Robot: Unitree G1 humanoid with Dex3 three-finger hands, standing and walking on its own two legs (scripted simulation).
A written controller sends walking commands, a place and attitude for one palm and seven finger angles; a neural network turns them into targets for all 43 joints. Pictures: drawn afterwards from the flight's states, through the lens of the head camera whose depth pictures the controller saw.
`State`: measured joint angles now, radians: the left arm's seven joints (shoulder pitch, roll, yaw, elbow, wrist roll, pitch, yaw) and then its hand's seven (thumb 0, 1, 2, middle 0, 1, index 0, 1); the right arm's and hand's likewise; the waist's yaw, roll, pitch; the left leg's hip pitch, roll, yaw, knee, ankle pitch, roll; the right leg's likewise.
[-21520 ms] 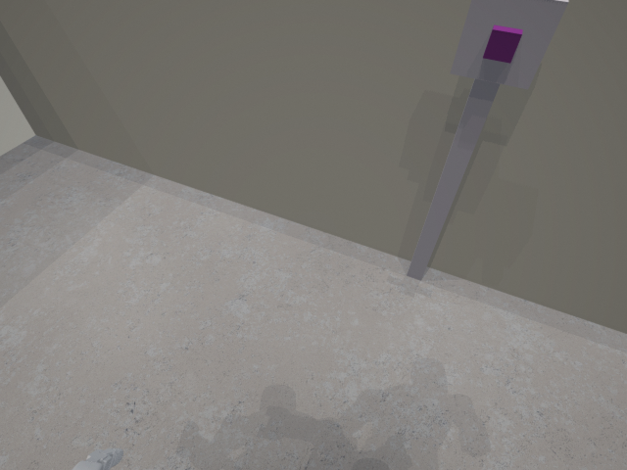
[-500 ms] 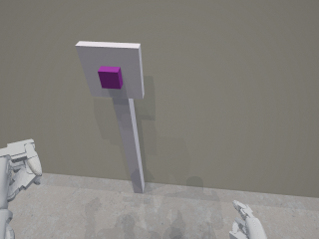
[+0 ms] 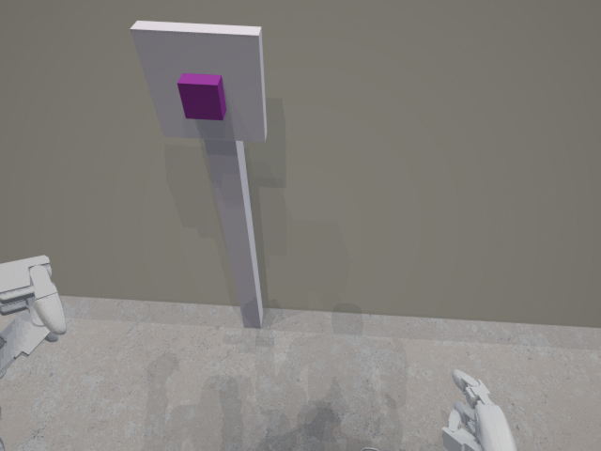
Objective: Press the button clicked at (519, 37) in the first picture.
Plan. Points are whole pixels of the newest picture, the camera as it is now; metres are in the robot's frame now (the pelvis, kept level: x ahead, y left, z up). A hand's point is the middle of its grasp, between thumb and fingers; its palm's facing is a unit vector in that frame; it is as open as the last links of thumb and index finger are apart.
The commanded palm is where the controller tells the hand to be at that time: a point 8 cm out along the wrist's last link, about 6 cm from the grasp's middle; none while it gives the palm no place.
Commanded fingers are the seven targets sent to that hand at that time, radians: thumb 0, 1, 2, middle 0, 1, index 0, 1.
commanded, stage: step back with the hand held close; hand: left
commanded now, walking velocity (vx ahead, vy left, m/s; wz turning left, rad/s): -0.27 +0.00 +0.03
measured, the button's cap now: (203, 96) +0.57 +0.20 +0.17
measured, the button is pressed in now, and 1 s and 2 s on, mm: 0 0 0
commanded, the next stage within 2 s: stop stepping back and stand still in 0.88 s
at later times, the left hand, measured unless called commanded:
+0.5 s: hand (24, 342) +0.17 +0.24 +0.19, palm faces +0.43 -0.76 -0.48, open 3.1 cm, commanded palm +0.10 +0.28 +0.19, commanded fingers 0.00 0.90 0.90 -1.30 -1.50 -1.30 -1.50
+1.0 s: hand out of the picture +0.04 +0.22 +0.18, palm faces +0.31 -0.81 -0.50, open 3.1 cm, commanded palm -0.02 +0.26 +0.19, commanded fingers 0.00 0.90 0.90 -1.30 -1.50 -1.30 -1.50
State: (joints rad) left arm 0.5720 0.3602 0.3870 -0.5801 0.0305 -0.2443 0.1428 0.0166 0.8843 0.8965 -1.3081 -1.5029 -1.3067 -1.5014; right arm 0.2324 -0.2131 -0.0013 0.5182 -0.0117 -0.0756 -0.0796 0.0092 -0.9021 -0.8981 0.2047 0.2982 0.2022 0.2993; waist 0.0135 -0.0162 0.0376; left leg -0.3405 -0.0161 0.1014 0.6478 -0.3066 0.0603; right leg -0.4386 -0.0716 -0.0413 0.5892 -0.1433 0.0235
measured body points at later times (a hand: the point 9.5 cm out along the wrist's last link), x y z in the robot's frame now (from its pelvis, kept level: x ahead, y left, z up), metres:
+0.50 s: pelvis -0.02 -0.01 +0.00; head -0.01 +0.02 +0.45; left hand +0.14 +0.28 +0.21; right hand +0.13 -0.24 -0.08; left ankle +0.03 +0.08 -0.72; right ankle -0.05 -0.13 -0.70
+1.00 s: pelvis -0.15 -0.02 +0.02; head -0.12 +0.00 +0.46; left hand +0.02 +0.26 +0.21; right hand +0.04 -0.24 -0.05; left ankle -0.11 +0.10 -0.72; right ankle -0.14 -0.12 -0.69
